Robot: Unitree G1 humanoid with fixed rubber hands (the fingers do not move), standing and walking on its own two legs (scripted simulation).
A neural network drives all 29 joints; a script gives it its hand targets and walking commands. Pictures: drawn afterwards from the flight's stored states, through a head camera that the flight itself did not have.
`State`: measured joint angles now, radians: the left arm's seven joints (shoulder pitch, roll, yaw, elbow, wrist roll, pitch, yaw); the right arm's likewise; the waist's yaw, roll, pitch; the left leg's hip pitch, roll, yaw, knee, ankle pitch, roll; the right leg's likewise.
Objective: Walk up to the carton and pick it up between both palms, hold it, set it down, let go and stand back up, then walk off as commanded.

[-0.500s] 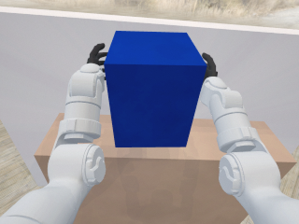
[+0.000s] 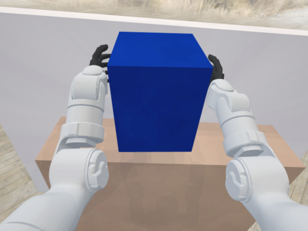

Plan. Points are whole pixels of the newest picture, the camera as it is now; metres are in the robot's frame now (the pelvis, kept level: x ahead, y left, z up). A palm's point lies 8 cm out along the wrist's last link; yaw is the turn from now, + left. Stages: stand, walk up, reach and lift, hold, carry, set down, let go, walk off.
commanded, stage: hold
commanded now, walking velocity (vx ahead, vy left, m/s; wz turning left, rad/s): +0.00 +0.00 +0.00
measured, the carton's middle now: (155, 92) +0.41 +0.02 +0.22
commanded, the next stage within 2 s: set down in 0.44 s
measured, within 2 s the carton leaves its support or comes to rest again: neither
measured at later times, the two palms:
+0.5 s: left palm (97, 73) +0.39 +0.17 +0.27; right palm (214, 85) +0.39 -0.13 +0.26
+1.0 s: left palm (96, 74) +0.42 +0.18 +0.26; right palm (205, 83) +0.42 -0.11 +0.25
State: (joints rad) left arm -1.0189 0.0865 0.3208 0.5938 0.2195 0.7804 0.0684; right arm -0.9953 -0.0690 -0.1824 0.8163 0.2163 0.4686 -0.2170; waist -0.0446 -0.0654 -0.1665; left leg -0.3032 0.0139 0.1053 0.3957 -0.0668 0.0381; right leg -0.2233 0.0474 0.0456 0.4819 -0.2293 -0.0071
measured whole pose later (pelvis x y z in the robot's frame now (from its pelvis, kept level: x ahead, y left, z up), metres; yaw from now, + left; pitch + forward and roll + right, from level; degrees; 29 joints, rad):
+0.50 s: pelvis +0.00 +0.00 +0.00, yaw +0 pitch -2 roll +0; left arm -1.02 0.09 0.32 0.59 0.22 0.78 0.07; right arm -1.00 -0.07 -0.18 0.82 0.22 0.47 -0.22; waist -0.04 -0.07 -0.17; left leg -0.30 0.01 0.11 0.40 -0.07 0.04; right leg -0.22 0.05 0.05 0.48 -0.23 -0.01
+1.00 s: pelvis +0.01 +0.01 +0.00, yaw +0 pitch -3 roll +0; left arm -1.02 0.09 0.38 0.63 0.31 0.56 0.00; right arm -1.05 -0.04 -0.22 0.93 0.02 0.23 -0.17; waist -0.04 -0.07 -0.05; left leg -0.25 -0.01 0.11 0.37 -0.07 0.05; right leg -0.18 0.03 0.05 0.48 -0.24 -0.01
